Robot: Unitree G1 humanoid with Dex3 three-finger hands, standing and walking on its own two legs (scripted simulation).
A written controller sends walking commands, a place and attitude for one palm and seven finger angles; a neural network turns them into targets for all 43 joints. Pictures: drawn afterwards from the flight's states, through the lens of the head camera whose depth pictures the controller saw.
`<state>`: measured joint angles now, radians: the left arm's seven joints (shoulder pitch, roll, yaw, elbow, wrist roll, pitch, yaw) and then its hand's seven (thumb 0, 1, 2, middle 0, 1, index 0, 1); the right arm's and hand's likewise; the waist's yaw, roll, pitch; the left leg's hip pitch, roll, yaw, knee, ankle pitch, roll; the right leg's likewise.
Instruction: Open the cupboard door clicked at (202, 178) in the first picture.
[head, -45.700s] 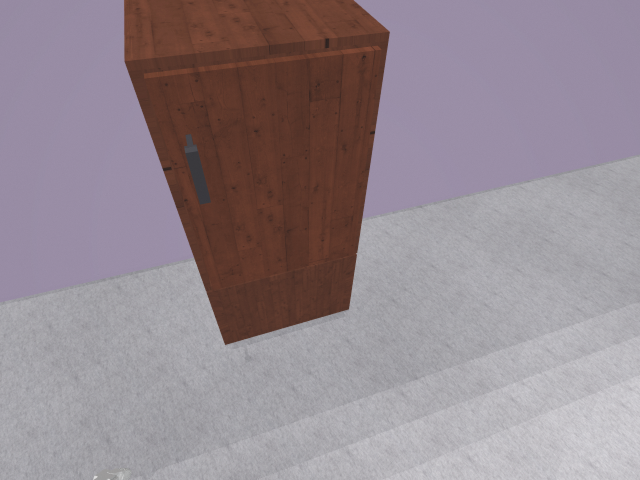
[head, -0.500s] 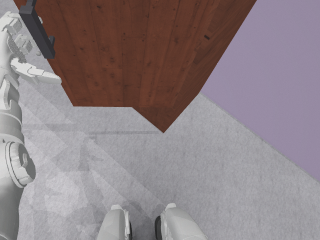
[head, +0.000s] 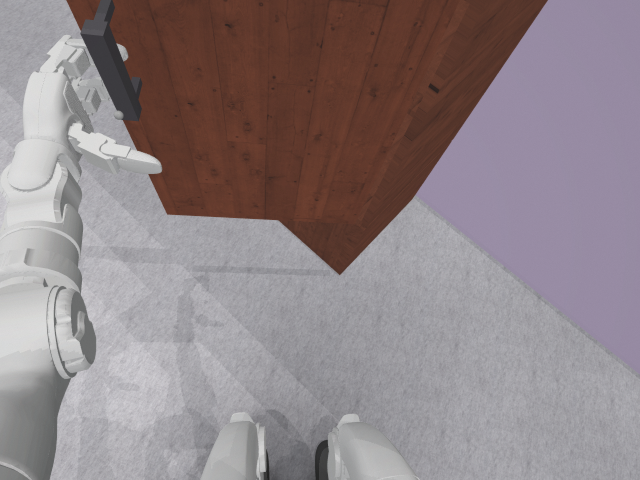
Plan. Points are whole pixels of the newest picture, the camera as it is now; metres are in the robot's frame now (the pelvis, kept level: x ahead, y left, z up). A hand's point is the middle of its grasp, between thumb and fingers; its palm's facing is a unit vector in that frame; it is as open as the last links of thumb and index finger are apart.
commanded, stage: slide the fingers in behind the handle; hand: left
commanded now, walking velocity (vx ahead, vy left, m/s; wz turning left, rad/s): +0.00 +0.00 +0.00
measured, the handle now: (119, 63) +0.59 +0.21 +0.09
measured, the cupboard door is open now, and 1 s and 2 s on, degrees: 43 43 43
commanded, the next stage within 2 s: move the hooked fingers beside the handle in 0.12 s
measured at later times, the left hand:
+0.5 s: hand (111, 107) +0.54 +0.22 +0.07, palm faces -0.03 -1.00 +0.00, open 13.9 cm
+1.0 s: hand (105, 111) +0.53 +0.22 +0.07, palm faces -0.05 -1.00 +0.00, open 13.9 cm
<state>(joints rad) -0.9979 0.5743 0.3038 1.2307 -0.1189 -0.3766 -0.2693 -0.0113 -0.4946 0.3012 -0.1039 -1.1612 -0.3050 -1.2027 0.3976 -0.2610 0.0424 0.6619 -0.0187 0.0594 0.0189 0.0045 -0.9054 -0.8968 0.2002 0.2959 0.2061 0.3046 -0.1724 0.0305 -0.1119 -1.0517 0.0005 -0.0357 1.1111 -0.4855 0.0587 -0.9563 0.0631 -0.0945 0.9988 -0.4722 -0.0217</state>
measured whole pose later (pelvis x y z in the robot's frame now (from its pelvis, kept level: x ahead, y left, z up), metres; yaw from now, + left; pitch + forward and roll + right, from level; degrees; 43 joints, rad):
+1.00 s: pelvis +0.00 +0.01 +0.00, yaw -2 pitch +25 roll -6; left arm -0.97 0.65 0.43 1.23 -0.09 -0.37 -0.37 -0.01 -0.49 0.30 -0.28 -1.19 -0.30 -1.20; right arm 0.41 -0.27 0.06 0.62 -0.01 0.09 0.00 0.00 -0.90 -0.90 0.20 0.30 0.21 0.30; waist -0.20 0.03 -0.11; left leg -1.05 0.02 0.00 1.11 -0.49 0.08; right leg -0.97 0.08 -0.06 1.00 -0.46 0.00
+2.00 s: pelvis -0.01 +0.01 -0.01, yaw -2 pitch +26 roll -7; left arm -1.02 0.80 0.49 1.26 -0.10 -0.33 -0.48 -0.01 -0.49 0.30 -0.30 -1.20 -0.30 -1.20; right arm 0.41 -0.29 0.09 0.61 0.00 0.08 -0.03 0.00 -0.90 -0.90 0.20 0.30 0.21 0.30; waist -0.21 0.03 -0.09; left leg -1.11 0.02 -0.02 1.14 -0.49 0.07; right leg -1.02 0.09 -0.07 1.02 -0.46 -0.01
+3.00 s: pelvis -0.01 +0.01 +0.00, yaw -2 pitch +25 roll -6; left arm -0.99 0.72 0.45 1.23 -0.10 -0.32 -0.45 -0.01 -0.50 0.30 -0.30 -1.20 -0.30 -1.20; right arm 0.39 -0.28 0.07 0.61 0.00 0.07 -0.02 0.00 -0.90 -0.90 0.20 0.30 0.21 0.30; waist -0.21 0.03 -0.10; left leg -1.09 0.02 -0.02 1.13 -0.48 0.07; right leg -1.00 0.08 -0.07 1.01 -0.45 -0.01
